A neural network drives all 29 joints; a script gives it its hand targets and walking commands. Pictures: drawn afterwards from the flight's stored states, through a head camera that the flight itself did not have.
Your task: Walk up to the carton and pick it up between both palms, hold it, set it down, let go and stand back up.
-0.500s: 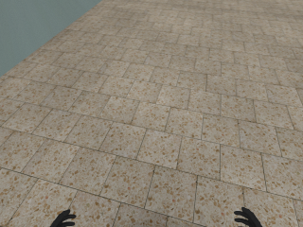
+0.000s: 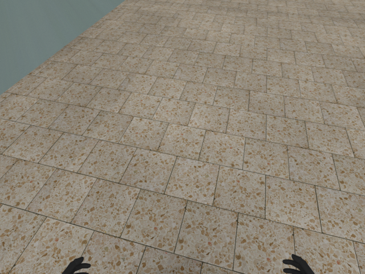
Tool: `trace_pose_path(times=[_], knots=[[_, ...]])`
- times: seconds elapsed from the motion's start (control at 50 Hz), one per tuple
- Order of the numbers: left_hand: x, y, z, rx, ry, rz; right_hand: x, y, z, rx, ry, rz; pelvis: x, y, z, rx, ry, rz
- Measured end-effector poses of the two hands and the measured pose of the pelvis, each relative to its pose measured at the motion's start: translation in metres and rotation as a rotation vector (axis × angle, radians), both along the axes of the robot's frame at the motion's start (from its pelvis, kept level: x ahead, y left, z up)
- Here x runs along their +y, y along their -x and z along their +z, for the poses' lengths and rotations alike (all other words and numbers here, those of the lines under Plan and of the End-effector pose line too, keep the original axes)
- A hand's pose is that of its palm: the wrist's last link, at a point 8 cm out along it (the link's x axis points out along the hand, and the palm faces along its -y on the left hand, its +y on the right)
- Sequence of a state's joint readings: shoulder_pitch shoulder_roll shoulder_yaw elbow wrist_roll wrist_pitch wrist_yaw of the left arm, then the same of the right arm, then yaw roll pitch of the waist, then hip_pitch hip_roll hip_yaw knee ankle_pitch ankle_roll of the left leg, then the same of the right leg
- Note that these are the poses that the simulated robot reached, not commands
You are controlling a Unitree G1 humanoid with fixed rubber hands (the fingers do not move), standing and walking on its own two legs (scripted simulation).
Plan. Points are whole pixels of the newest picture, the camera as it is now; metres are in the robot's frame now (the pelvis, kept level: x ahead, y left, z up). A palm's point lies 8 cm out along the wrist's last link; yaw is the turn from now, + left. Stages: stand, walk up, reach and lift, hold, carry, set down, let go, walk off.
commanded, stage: stand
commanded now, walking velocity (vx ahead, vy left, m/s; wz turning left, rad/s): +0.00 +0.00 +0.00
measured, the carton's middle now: out of the picture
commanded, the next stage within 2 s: none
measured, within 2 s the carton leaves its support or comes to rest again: neither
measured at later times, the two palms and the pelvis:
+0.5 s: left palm out of the picture +0.10 +0.28 -0.10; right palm out of the picture +0.11 -0.26 -0.10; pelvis +0.00 +0.00 +0.00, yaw +0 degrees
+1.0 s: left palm out of the picture +0.10 +0.28 -0.10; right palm out of the picture +0.11 -0.26 -0.10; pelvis +0.01 +0.00 +0.00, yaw +0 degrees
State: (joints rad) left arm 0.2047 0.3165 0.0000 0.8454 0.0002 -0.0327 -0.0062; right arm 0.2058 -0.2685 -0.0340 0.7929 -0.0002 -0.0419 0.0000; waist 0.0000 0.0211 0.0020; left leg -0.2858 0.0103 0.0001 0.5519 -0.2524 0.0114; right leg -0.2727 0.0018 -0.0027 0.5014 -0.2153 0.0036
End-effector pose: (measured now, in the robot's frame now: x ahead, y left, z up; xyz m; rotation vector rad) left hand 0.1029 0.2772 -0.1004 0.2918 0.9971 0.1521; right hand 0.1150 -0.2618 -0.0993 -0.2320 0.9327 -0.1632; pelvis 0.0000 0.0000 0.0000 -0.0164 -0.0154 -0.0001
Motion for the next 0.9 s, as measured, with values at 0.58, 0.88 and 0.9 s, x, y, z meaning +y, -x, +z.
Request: trace_pose_path(times=[0.58, 0.88, 0.9], knots=[[-0.0007, 0.0018, 0.0013, 0.020, -0.004, 0.008, -0.0025, 0.0024, -0.0017, 0.024, -0.005, -0.007, -0.0022, -0.0035, 0.0028, -0.002, -0.003, 0.000], [0.0006, 0.0024, 0.0006, 0.032, -0.003, 0.012, -0.0020, 0.0034, -0.0025, 0.039, -0.005, -0.011, -0.0012, -0.0056, 0.0037, 0.000, -0.002, 0.000], [0.0007, 0.0026, 0.0005, 0.033, -0.003, 0.012, -0.0020, 0.0034, -0.0025, 0.039, -0.005, -0.011, -0.0012, -0.0058, 0.0038, 0.000, -0.002, 0.000]])
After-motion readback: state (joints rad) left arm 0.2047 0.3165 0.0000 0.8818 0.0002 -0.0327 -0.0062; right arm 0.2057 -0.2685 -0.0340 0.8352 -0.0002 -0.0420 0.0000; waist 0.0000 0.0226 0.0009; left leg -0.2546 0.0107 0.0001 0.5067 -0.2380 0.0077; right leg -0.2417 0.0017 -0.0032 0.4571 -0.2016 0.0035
